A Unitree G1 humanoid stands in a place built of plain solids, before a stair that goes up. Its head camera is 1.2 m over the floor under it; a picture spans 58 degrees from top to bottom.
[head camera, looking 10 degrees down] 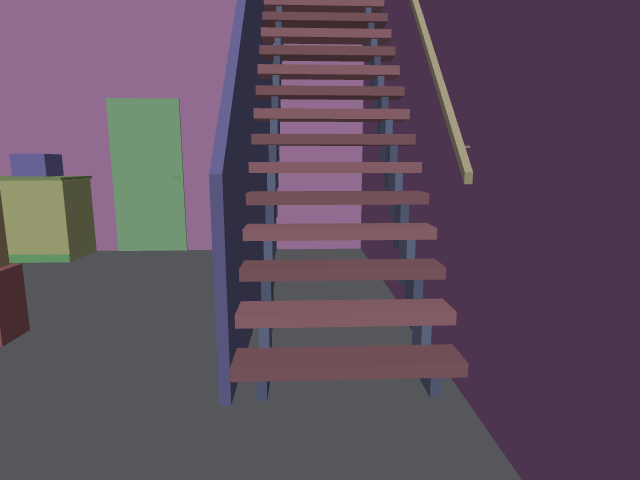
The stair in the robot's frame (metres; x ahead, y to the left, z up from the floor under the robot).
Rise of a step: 0.20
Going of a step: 0.20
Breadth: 1.20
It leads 2 degrees to the left of straight ahead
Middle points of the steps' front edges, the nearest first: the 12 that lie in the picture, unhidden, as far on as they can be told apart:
2.03 -0.15 0.20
2.23 -0.14 0.40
2.43 -0.14 0.61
2.63 -0.13 0.81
2.83 -0.12 1.01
3.04 -0.11 1.21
3.24 -0.10 1.41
3.44 -0.09 1.62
3.64 -0.08 1.82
3.84 -0.08 2.02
4.05 -0.07 2.22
4.25 -0.06 2.42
